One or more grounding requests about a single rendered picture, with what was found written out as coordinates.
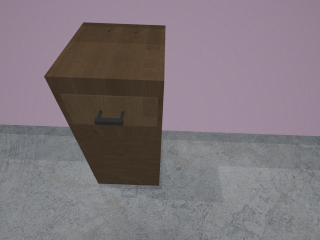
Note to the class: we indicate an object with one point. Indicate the handle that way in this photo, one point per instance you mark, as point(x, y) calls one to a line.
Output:
point(109, 121)

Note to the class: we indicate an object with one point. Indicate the cabinet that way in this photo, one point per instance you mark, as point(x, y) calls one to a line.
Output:
point(112, 59)

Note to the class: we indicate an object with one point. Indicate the drawer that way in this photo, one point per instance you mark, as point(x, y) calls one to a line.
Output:
point(138, 111)

